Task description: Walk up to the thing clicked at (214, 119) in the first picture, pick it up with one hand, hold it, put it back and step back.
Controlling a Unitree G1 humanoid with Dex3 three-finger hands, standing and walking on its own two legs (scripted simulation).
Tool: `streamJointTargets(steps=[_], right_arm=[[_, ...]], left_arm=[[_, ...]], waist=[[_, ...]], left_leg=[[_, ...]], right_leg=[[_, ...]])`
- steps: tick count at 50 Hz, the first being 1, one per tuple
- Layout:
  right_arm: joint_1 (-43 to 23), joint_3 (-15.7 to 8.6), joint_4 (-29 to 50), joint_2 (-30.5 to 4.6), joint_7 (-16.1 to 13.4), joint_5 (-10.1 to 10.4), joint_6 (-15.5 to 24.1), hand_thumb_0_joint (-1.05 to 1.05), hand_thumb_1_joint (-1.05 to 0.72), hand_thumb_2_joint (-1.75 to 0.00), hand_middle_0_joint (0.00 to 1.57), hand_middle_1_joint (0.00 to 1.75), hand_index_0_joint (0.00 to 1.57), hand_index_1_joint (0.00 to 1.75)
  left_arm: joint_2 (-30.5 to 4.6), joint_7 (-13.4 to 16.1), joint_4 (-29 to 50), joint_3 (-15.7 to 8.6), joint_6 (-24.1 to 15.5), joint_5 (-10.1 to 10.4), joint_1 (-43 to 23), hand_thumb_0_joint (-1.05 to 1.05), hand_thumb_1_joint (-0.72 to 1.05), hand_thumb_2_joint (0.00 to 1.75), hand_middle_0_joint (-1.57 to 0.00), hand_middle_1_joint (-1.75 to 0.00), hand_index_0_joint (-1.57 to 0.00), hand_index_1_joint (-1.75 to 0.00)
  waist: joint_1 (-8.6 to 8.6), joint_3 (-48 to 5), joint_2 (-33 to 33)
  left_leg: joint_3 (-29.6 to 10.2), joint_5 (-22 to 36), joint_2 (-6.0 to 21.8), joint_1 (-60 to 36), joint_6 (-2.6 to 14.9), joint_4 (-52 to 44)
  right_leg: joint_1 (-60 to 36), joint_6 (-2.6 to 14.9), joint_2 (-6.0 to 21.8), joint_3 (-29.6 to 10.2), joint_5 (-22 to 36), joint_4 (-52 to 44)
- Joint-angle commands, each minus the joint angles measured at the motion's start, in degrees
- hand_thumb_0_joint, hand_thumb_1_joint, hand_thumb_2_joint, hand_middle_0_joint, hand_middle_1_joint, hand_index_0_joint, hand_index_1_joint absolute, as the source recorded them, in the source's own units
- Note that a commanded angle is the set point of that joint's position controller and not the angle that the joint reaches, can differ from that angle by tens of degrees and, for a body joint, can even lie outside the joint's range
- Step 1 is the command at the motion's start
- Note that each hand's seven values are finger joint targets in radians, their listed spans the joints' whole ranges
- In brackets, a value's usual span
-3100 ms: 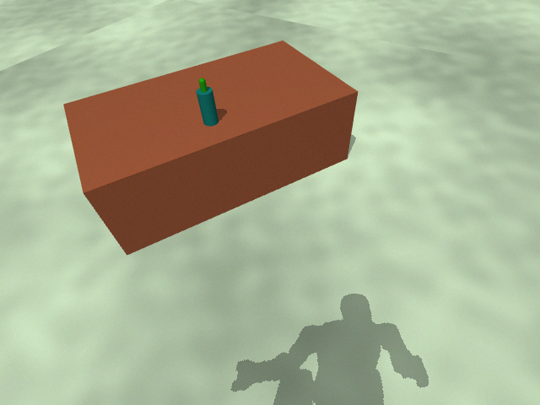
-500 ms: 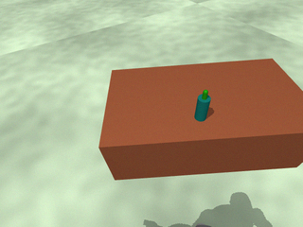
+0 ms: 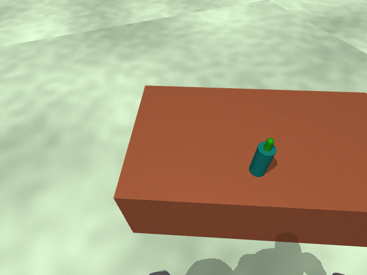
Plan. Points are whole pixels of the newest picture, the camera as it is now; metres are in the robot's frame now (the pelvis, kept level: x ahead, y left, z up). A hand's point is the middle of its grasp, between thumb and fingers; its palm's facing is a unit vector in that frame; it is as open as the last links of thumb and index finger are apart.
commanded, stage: walk up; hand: right
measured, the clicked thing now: (263, 156) +0.57 -0.25 -0.23
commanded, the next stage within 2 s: stand in 1.70 s
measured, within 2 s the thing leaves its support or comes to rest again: neither
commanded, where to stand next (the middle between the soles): +0.12 -0.02 m, yaw -1 degrees
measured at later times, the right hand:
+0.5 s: hand out of the picture +0.14 -0.30 -0.16, palm faces -0.03 +0.94 -0.34, open 7.4 cm
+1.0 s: hand out of the picture +0.16 -0.28 -0.13, palm faces -0.03 +0.94 -0.35, open 7.4 cm
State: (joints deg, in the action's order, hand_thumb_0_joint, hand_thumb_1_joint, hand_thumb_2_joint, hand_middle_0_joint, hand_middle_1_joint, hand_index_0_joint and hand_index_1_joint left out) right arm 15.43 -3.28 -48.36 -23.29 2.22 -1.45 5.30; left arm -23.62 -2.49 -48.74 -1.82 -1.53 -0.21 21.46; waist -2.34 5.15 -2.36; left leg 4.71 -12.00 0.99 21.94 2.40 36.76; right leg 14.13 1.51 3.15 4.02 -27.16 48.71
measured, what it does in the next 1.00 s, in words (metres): steps on the spot: right foot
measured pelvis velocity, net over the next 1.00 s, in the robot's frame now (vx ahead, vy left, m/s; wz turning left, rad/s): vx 0.07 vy -0.03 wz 0.01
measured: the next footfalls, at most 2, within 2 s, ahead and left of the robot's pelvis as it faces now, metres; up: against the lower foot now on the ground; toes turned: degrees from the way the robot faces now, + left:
right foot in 0.30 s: +0.16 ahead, -0.18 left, +0.00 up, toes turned -3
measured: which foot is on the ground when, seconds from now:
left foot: down 0.00-1.00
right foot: up 0.00-0.28, down 0.30-1.00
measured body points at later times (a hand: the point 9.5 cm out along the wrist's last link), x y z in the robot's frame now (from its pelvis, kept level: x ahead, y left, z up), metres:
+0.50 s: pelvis +0.06 -0.04 +0.00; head +0.09 -0.06 +0.44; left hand +0.15 +0.27 -0.11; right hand +0.15 -0.35 -0.14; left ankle +0.07 +0.10 -0.72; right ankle +0.12 -0.17 -0.72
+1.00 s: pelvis +0.07 -0.03 +0.03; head +0.08 -0.02 +0.47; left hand +0.16 +0.28 -0.11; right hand +0.16 -0.33 -0.10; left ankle +0.07 +0.10 -0.72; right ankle +0.12 -0.17 -0.72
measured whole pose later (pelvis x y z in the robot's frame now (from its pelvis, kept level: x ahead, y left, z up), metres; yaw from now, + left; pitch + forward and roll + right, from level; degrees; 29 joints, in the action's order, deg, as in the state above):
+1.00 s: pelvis +0.07 -0.03 +0.03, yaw +0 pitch -2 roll +0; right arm 4.5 -0.4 -66.0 -20.7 1.0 -0.3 0.5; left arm -20.9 -0.6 -66.7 0.4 -0.7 0.3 3.3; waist -0.7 2.8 -0.7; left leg 0.3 -13.2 1.1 7.9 -0.8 23.5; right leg 11.2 -2.5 4.2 3.0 -7.9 21.7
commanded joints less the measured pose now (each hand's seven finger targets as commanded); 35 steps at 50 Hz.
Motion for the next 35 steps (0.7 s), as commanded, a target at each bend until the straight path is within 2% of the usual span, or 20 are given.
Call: streamJointTargets(steps=[1, 3, 5, 7, 10, 11, 13, 14, 15, 16, 17, 19, 22, 23, 24, 25, 26, 28, 30, 35], right_arm=[[6.80, -4.98, 3.74, -17.06, -2.27, 1.78, 0.64, 0.00, -0.90, -0.90, 0.20, 0.30, 0.20, 0.30], [4.10, -4.07, 3.97, -15.00, -2.57, 1.56, 0.69, 0.00, -0.90, -0.90, 0.20, 0.30, 0.20, 0.30], [1.52, -3.27, 4.42, -14.04, -2.69, 1.14, 0.52, 0.00, -0.90, -0.90, 0.20, 0.30, 0.20, 0.30], [-0.92, -2.67, 4.86, -12.96, -2.82, 0.72, 0.13, 0.00, -0.90, -0.90, 0.20, 0.30, 0.20, 0.30], [-2.78, -2.21, 4.24, -13.30, -2.72, 0.92, -1.07, 0.00, -0.90, -0.90, 0.20, 0.30, 0.20, 0.30], [-3.50, -2.11, 4.05, -13.29, -2.68, 1.27, -1.61, 0.00, -0.90, -0.90, 0.20, 0.30, 0.20, 0.30], [-5.95, -1.65, 4.07, -12.05, -2.57, 2.06, -2.82, 0.00, -0.90, -0.90, 0.20, 0.30, 0.20, 0.30], [-4.80, -0.73, 3.52, -9.50, -2.55, 2.30, -3.45, 0.00, -0.90, -0.90, 0.20, 0.30, 0.20, 0.30], [-2.73, 0.16, 3.24, -6.52, -2.43, 2.45, -4.03, 0.00, -0.90, -0.90, 0.20, 0.30, 0.20, 0.30], [-3.59, -0.32, 2.39, -8.04, -3.00, 2.30, -4.82, 0.00, -0.90, -0.90, 0.20, 0.30, 0.20, 0.30], [-4.63, -1.19, 0.52, -10.68, -3.23, 1.90, -5.28, 0.00, -0.90, -0.90, 0.20, 0.30, 0.20, 0.30], [-3.79, -1.07, -1.60, -10.49, -2.98, 2.47, -5.04, 0.00, -0.90, -0.90, 0.20, 0.30, 0.20, 0.30], [-1.30, -0.89, -5.28, -9.75, -2.69, 2.03, -4.48, 0.00, -0.90, -0.90, 0.20, 0.30, 0.20, 0.30], [-1.14, -0.99, -6.26, -9.58, -2.72, 1.60, -4.21, 0.00, -0.90, -0.90, 0.20, 0.30, 0.20, 0.30], [-1.51, -1.36, -6.87, -10.77, -2.83, 1.01, -4.02, 0.00, -0.90, -0.90, 0.20, 0.30, 0.20, 0.30], [-5.00, -1.43, -6.26, -12.34, -2.82, 0.76, -3.74, 0.00, -0.90, -0.90, 0.20, 0.30, 0.20, 0.30], [-9.70, -1.24, -5.87, -13.12, -2.41, 1.37, -3.66, 0.00, -0.90, -0.90, 0.20, 0.30, 0.20, 0.30], [-9.89, -0.05, -7.48, -10.94, -1.97, 1.40, -3.77, 0.00, -0.90, -0.90, 0.20, 0.30, 0.20, 0.30], [-8.87, 0.33, -9.44, -10.67, -1.92, 1.20, -3.82, 0.00, -0.90, -0.90, 0.20, 0.30, 0.20, 0.30], [-11.10, 0.93, -11.96, -10.88, -1.97, 1.20, -3.24, 0.00, -0.90, -0.90, 0.20, 0.30, 0.20, 0.30]], left_arm=[[-13.22, 1.58, 4.27, -3.57, -0.74, 0.23, 0.31, 0.00, 0.90, 0.90, -0.20, -0.30, -0.20, -0.30], [-12.56, 1.39, 2.13, -3.62, -0.62, 0.38, 2.05, 0.00, 0.90, 0.90, -0.20, -0.30, -0.20, -0.30], [-10.82, 1.30, 0.79, -3.36, -0.36, 0.18, 3.93, 0.00, 0.90, 0.90, -0.20, -0.30, -0.20, -0.30], [-9.62, 1.45, 0.22, -3.11, -0.05, 0.17, 1.98, 0.00, 0.90, 0.90, -0.20, -0.30, -0.20, -0.30], [-9.13, 2.03, -1.08, -3.20, -0.32, 0.51, -0.37, 0.00, 0.90, 0.90, -0.20, -0.30, -0.20, -0.30], [-8.69, 2.30, -1.84, -3.14, -0.51, 0.60, 0.40, 0.00, 0.90, 0.90, -0.20, -0.30, -0.20, -0.30], [-9.98, 2.75, -3.22, -3.46, -1.15, 0.17, 0.39, 0.00, 0.90, 0.90, -0.20, -0.30, -0.20, -0.30], [-11.71, 3.02, -3.03, -3.83, -1.67, -0.27, -1.08, 0.00, 0.90, 0.90, -0.20, -0.30, -0.20, -0.30], [-15.05, 3.34, -2.22, -4.31, -2.36, -0.93, -3.55, 0.00, 0.90, 0.90, -0.20, -0.30, -0.20, -0.30], [-17.86, 3.40, -1.35, -4.27, -2.24, -0.16, -6.42, 0.00, 0.90, 0.90, -0.20, -0.30, -0.20, -0.30], [-17.72, 3.44, -1.26, -3.98, -2.20, -0.45, -8.79, 0.00, 0.90, 0.90, -0.20, -0.30, -0.20, -0.30], [-15.35, 3.82, -1.58, -3.17, -2.20, -0.64, -11.76, 0.00, 0.90, 0.90, -0.20, -0.30, -0.20, -0.30], [-14.52, 3.63, -2.28, -2.76, -1.53, -0.68, -13.72, 0.00, 0.90, 0.90, -0.20, -0.30, -0.20, -0.30], [-13.89, 3.50, -2.51, -2.44, -1.12, -0.33, -14.33, 0.00, 0.90, 0.90, -0.20, -0.30, -0.20, -0.30], [-12.08, 3.36, -2.60, -1.82, -0.90, 0.06, -14.42, 0.00, 0.90, 0.90, -0.20, -0.30, -0.20, -0.30], [-10.00, 3.28, -2.84, -1.23, -0.75, 0.41, -14.21, 0.00, 0.90, 0.90, -0.20, -0.30, -0.20, -0.30], [-10.09, 3.26, -4.18, -1.17, -0.52, 0.55, -14.64, 0.00, 0.90, 0.90, -0.20, -0.30, -0.20, -0.30], [-11.24, 3.14, -5.66, -1.43, -0.86, -0.14, -16.49, 0.00, 0.90, 0.90, -0.20, -0.30, -0.20, -0.30], [-11.47, 2.97, -6.80, -1.36, -0.97, -0.03, -18.22, 0.00, 0.90, 0.90, -0.20, -0.30, -0.20, -0.30], [-9.98, 2.78, -9.75, -0.75, -0.83, 0.56, -19.53, 0.00, 0.90, 0.90, -0.20, -0.30, -0.20, -0.30]], waist=[[4.13, -2.72, 5.65], [2.47, -1.53, 8.72], [1.34, -2.84, 11.37], [1.22, -2.44, 12.21], [1.61, -4.66, 13.36], [0.85, -6.25, 12.88], [-0.45, -8.14, 8.71], [-0.47, -7.44, 3.42], [1.46, -6.82, -6.03], [1.12, -6.78, -8.80], [1.38, -4.98, -7.14], [2.48, -5.73, -7.38], [3.05, -8.71, -10.41], [3.62, -9.19, -9.19], [3.49, -9.68, -6.07], [2.17, -9.46, -1.02], [0.42, -7.73, 1.10], [1.15, -7.87, -1.26], [1.93, -6.21, 0.47], [0.94, -7.45, 3.64]], left_leg=[[-29.27, 0.10, 20.69, -17.20, 12.62, -19.38], [-18.10, 8.26, 16.57, -10.96, 9.86, -17.99], [-12.29, 16.06, 14.65, -8.76, 10.03, -16.06], [-8.38, 19.67, 13.57, -4.23, 9.89, -15.14], [-7.79, 22.23, 13.07, -2.02, 9.38, -10.04], [-7.39, 22.41, 12.86, -2.99, 9.04, -7.21], [-5.84, 11.48, 9.80, -0.83, 5.80, -0.81], [-5.02, 4.42, 8.04, 2.36, 3.13, 3.33], [-2.54, -5.97, 3.56, 6.01, 0.19, 10.30], [-3.93, -20.98, 0.66, 2.94, -0.89, 14.08], [-6.09, -22.57, 2.25, 1.18, -1.12, 17.43], [-6.97, -18.90, 2.91, 1.83, -0.64, 13.94], [-3.93, -12.45, 0.80, -4.64, -1.19, 2.16], [-3.59, -6.38, 0.44, -8.51, -1.10, -4.07], [-6.50, -0.63, 2.47, -11.73, -0.58, -6.13], [-13.41, -0.90, 7.11, -10.28, 0.98, -9.94], [-15.02, -5.95, 8.30, -4.30, 2.36, -10.11], [-10.59, -7.68, 5.46, -2.91, 1.32, -9.31], [-9.52, -6.46, 4.35, -4.40, 0.44, -10.61], [-11.64, 0.87, 6.49, -5.51, 0.50, -15.35]], right_leg=[[22.41, 1.43, 0.85, -9.16, -0.63, 18.30], [17.70, 0.98, 2.82, -8.28, 2.82, 12.59], [13.47, -0.25, 2.08, -5.74, 4.76, 8.32], [9.80, -0.79, 2.23, -3.97, 6.97, 2.88], [3.86, -1.11, 0.50, -1.59, 10.72, -3.53], [2.13, -0.96, -0.46, -0.81, 13.01, -6.29], [-3.58, -0.25, -1.98, -0.12, 19.76, -15.00], [-6.19, 0.39, 0.33, -4.31, 22.32, -18.95], [-4.80, 3.45, 11.03, -19.35, 23.47, -24.19], [2.55, 11.46, 19.74, -29.97, 22.05, -28.54], [5.15, 13.13, 19.38, -30.45, 21.33, -27.34], [2.48, 9.81, 14.43, -21.80, 22.69, -24.34], [1.74, 7.35, 10.59, -15.25, 26.34, -19.89], [3.89, 6.27, 9.94, -13.66, 26.28, -18.37], [6.44, 4.16, 9.10, -12.24, 24.29, -17.49], [6.97, 1.65, 6.34, -9.84, 18.60, -17.01], [3.26, 0.24, 3.17, -7.21, 9.38, -18.65], [-0.50, 0.98, 5.21, -9.80, 8.02, -22.07], [0.86, 1.41, 6.34, -10.16, 9.69, -23.08], [-4.71, 0.28, 4.14, -5.90, 17.73, -23.23]])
